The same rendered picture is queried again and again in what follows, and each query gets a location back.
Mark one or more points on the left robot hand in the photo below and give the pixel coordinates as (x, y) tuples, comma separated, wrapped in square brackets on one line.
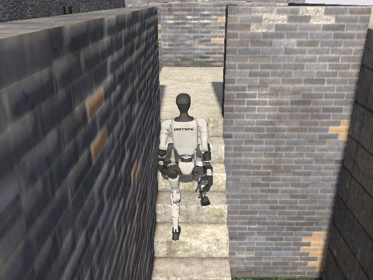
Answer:
[(161, 167)]

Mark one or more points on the robot left forearm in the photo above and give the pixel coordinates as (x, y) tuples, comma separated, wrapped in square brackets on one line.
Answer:
[(162, 156)]

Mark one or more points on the robot right forearm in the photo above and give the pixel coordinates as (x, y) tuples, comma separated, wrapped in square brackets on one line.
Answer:
[(208, 161)]

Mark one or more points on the right robot hand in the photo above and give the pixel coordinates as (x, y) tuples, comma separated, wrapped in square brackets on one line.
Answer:
[(209, 182)]

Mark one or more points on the robot left upper arm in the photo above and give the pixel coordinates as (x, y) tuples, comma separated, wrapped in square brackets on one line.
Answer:
[(166, 124)]

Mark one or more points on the left robot foot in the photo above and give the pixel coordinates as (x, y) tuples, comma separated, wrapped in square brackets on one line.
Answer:
[(176, 234)]

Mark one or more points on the robot right upper arm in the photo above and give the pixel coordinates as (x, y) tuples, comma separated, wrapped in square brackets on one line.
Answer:
[(204, 135)]

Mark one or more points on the right robot thigh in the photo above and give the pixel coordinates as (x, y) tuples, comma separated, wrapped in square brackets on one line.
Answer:
[(199, 165)]

